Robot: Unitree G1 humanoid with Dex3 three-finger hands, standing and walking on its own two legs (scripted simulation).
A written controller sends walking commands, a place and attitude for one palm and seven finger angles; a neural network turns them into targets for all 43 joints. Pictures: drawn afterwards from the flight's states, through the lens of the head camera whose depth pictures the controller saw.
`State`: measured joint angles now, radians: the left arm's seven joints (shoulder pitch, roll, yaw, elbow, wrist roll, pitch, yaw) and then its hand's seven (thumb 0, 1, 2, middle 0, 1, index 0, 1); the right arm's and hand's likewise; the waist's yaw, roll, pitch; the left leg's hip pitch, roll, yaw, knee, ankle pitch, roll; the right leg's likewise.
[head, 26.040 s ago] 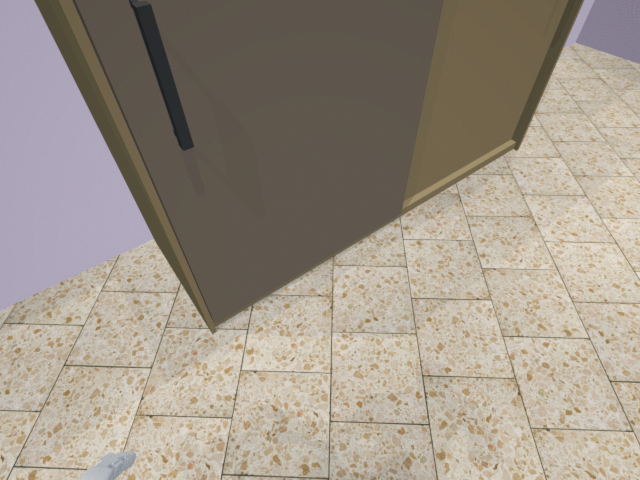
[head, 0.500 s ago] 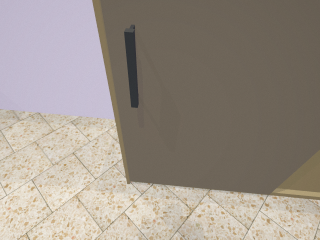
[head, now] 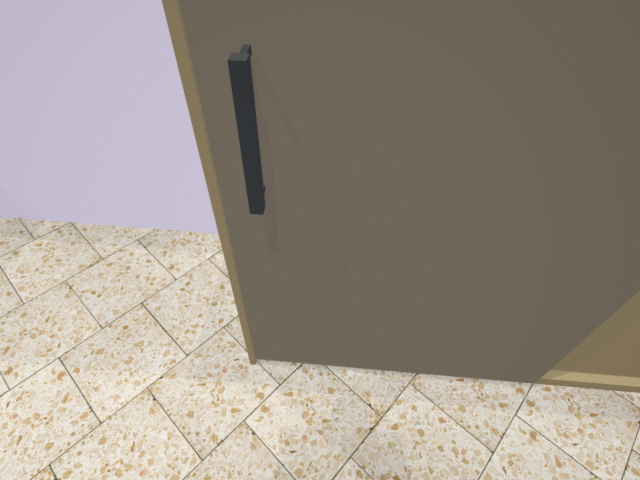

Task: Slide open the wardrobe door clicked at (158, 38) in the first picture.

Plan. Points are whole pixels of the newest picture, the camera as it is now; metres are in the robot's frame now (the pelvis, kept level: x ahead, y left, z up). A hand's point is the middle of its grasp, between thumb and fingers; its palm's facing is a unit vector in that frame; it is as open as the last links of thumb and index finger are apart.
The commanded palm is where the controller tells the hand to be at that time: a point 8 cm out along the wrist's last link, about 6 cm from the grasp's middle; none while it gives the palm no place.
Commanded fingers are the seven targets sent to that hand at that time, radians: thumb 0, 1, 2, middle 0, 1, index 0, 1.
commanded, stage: look again from close up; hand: left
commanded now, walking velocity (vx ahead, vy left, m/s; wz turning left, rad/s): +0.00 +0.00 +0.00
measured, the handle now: (252, 138) +0.57 +0.14 +0.13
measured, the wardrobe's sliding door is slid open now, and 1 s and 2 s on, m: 0.00 0.00 0.00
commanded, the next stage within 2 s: raise the hand with hooked fingers in 0.46 s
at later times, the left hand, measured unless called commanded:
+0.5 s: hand out of the picture +0.00 +0.17 -0.17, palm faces +0.01 -0.98 -0.18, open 7.4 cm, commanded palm none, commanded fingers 0.00 0.90 0.90 -0.20 -0.30 -0.20 -0.30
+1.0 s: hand (181, 459) +0.16 +0.18 -0.04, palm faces +0.02 -1.00 -0.03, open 8.6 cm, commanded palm +0.14 +0.24 -0.01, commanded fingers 0.00 0.36 0.67 -0.24 -0.64 -0.24 -0.64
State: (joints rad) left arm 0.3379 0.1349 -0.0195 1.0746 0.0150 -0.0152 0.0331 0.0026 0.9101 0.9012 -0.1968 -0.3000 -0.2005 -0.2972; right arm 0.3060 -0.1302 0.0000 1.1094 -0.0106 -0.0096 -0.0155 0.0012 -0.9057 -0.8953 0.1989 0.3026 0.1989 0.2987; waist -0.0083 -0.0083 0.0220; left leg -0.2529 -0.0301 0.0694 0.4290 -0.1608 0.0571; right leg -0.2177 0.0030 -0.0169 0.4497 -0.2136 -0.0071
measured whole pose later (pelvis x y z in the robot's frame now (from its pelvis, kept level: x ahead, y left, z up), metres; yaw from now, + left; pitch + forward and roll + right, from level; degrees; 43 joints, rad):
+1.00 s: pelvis +0.01 -0.03 -0.07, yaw +2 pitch +7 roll +0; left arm 0.57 0.26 0.19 0.05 -0.28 -0.37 -0.35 0.01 0.59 0.77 -0.22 -0.50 -0.23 -0.50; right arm 0.16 -0.27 -0.07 0.52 0.01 -0.27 0.00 0.01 -0.90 -0.90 0.20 0.30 0.20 0.30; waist 0.01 -0.04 -0.11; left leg -0.69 0.00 0.03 1.00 -0.44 0.02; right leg -0.64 0.02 -0.06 1.02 -0.51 -0.06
